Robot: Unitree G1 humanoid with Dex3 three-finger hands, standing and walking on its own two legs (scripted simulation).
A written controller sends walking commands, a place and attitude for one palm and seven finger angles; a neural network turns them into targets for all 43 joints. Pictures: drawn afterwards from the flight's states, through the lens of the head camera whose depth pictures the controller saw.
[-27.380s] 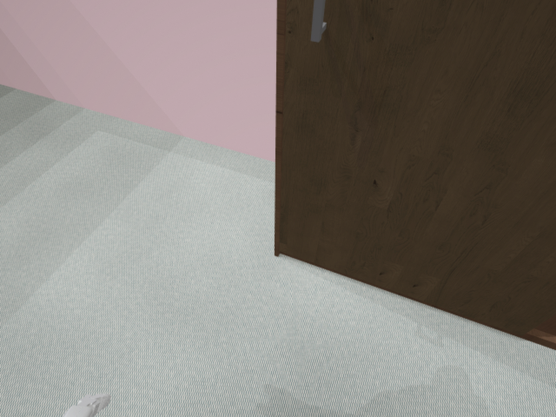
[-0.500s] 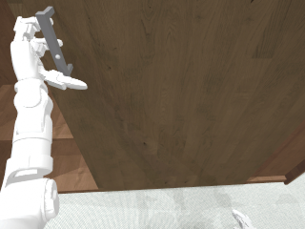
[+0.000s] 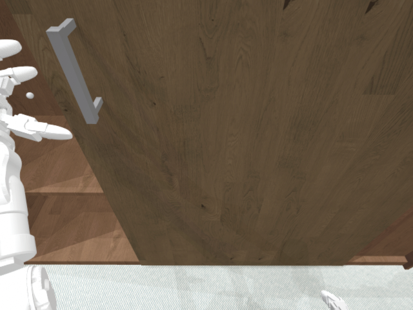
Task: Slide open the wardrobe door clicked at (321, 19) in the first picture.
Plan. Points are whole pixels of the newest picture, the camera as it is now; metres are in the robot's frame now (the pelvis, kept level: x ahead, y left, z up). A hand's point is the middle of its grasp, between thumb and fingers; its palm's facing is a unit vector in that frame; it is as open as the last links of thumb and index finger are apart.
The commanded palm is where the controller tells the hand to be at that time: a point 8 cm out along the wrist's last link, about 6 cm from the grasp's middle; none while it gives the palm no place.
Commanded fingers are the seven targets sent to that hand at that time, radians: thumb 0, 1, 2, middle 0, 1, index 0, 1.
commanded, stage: slip the hand off the handle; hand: left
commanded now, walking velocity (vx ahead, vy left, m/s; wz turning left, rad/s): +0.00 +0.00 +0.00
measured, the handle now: (81, 75) +0.41 +0.25 +0.26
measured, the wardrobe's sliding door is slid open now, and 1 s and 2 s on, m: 0.59 0.59 0.59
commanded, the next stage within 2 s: draw the hand back to the body in 0.56 s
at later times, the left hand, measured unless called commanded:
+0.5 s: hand out of the picture +0.25 +0.29 +0.26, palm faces +0.46 -0.89 -0.05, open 14.7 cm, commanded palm +0.21 +0.33 +0.24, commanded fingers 0.00 -0.55 0.20 -0.25 -1.15 -0.25 -1.15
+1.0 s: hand out of the picture +0.20 +0.28 +0.23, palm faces +0.14 -0.99 -0.08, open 14.7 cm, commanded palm +0.16 +0.32 +0.22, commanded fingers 0.00 -0.55 0.20 -0.25 -1.15 -0.25 -1.15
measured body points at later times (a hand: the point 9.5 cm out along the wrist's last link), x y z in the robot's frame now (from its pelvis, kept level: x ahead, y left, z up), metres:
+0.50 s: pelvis -0.01 -0.01 +0.00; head -0.04 -0.02 +0.45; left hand +0.22 +0.34 +0.26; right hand +0.20 -0.22 -0.07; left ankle -0.01 +0.12 -0.73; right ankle -0.02 -0.12 -0.73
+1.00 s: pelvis -0.02 +0.00 +0.00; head -0.08 -0.03 +0.45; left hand +0.19 +0.33 +0.24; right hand +0.19 -0.22 -0.05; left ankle -0.01 +0.12 -0.73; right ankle -0.02 -0.12 -0.73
